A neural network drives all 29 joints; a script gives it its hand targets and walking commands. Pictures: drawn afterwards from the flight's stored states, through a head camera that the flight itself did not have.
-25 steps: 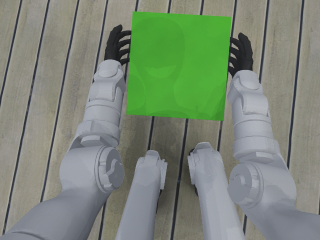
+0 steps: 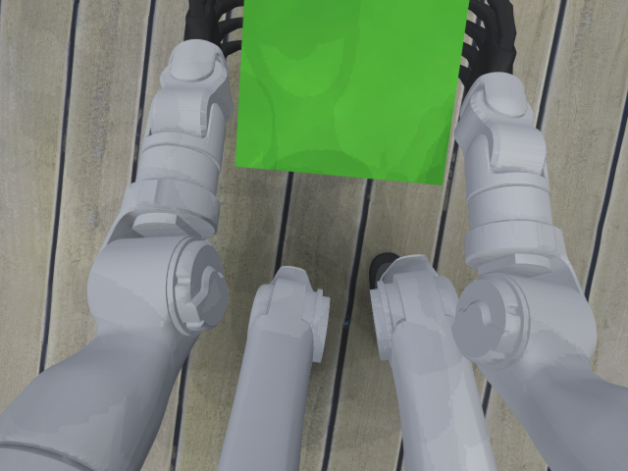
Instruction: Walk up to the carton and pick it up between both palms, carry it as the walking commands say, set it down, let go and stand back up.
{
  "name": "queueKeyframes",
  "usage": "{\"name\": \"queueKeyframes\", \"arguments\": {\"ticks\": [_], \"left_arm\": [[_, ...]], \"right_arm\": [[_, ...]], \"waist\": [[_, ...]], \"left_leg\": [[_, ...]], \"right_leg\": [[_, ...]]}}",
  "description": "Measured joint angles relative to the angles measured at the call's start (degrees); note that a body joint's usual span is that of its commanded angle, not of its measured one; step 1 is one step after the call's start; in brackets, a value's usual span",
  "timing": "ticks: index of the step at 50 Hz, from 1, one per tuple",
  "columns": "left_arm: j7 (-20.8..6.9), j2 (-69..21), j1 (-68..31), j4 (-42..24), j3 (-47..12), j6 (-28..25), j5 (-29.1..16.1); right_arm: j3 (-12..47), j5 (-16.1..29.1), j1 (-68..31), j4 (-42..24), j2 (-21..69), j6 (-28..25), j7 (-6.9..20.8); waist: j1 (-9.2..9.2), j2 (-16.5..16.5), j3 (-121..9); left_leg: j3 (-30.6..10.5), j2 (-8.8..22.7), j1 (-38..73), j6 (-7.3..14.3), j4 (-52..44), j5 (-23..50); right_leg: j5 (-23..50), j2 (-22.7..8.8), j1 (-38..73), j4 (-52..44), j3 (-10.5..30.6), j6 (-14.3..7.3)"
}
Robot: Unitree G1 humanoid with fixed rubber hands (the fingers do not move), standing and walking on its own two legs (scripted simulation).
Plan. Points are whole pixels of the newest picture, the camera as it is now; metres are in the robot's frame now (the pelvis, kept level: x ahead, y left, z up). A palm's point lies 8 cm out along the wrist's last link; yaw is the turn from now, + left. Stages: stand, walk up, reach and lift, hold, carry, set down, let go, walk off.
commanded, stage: set down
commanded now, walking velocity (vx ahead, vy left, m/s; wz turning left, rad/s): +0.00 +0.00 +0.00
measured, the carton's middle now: (341, 89) +0.52 -0.02 -0.20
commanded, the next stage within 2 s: none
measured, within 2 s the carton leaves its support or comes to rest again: neither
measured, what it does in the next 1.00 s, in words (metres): stands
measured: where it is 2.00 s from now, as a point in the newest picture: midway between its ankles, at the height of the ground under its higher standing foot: (342, 345)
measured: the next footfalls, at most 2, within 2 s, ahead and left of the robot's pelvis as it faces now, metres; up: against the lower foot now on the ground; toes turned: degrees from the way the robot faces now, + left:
none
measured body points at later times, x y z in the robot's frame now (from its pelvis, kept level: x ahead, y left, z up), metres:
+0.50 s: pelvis +0.01 +0.00 -0.03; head +0.35 +0.02 +0.25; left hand +0.56 +0.12 -0.18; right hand +0.53 -0.17 -0.18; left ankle +0.07 +0.09 -0.39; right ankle +0.14 -0.12 -0.39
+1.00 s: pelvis +0.01 +0.00 -0.04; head +0.35 +0.02 +0.24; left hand +0.56 +0.12 -0.20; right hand +0.53 -0.17 -0.19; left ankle +0.07 +0.09 -0.39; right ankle +0.14 -0.12 -0.39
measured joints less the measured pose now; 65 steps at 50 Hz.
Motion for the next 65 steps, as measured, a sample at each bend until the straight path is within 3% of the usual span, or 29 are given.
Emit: {"name": "queueKeyframes", "arguments": {"ticks": [4,9,15,27,35,39,47,55,65], "left_arm": [[0.19,0.34,-1.48,1.93,-0.36,-0.55,0.27],[1.98,0.4,-1.45,1.33,-5.47,-0.92,-2.25],[3.4,0.66,-3.15,3.17,-6.83,-1.1,-2.86],[3.2,0.98,-4.39,5.66,-4.71,-1.31,-0.78],[3.53,1.04,-4.29,6.23,-5.47,-2.68,-1.67],[3.67,0.77,-4.66,6.46,-5.02,-2.92,-0.83],[2.75,1.49,-3.78,7.2,-4.67,-1.99,0.03],[3.21,1.69,-4.38,6.84,-6.64,-2.73,-1.57],[2.2,1.25,-3.87,7.98,-5.39,-2.9,-0.08]], "right_arm": [[-0.95,0.09,-0.55,0.95,-0.24,-0.62,0.16],[0.49,3.79,1.22,0.1,-1.79,-1.81,0.28],[0.81,5.99,-0.77,3.16,-3.92,-2.26,0.68],[-2.14,1.42,-4.09,7.87,-3.92,-2.98,1.95],[-0.26,3.0,-3.57,7.88,-4.69,-3.62,1.53],[-0.13,3.96,-4.21,8.47,-5.4,-3.59,1.7],[-1.42,1.06,-5.71,11.43,-5.0,-2.88,2.04],[-0.47,2.77,-5.97,11.24,-6.12,-3.63,2.28],[-0.04,2.63,-6.29,13.7,-7.31,-3.38,3.08]], "waist": [[-0.62,-0.36,1.19],[-1.07,-0.82,3.24],[-1.11,-1.8,5.09],[-1.26,-0.35,6.29],[-2.38,-0.82,7.02],[-1.91,-1.18,7.55],[-1.71,-1.33,7.32],[-2.12,-0.87,7.91],[-2.43,-1.48,8.48]], "left_leg": [[-0.12,-0.23,-1.57,0.15,1.92,-0.62],[-0.22,-0.84,-2.61,0.11,3.95,-1.17],[-0.41,-0.76,-2.95,0.22,5.72,-1.25],[0.38,-0.43,-3.17,1.04,8.12,-1.97],[0.73,0.18,-3.21,1.41,8.51,-2.11],[0.78,0.63,-3.12,1.58,8.9,-2.12],[1.26,1.18,-3.55,1.79,9.31,-2.15],[1.36,1.66,-3.82,2.14,9.68,-2.23],[1.69,2.37,-3.92,2.16,10.27,-2.51]], "right_leg": [[-0.69,-0.17,-1.41,1.68,-0.43,0.16],[-1.77,-1.06,-2.11,3.78,-0.99,0.1],[-2.04,-1.5,-2.11,5.2,-1.75,0.02],[-3.42,-2.54,-1.9,7.82,-2.07,-0.08],[-3.73,-2.74,-1.9,8.36,-2.19,-0.16],[-3.62,-2.68,-1.82,8.63,-2.41,-0.22],[-3.88,-2.95,-2.22,9.31,-2.37,-0.4],[-4.35,-3.48,-2.22,9.76,-2.77,-0.59],[-4.71,-3.78,-2.55,10.77,-2.99,-1.19]]}}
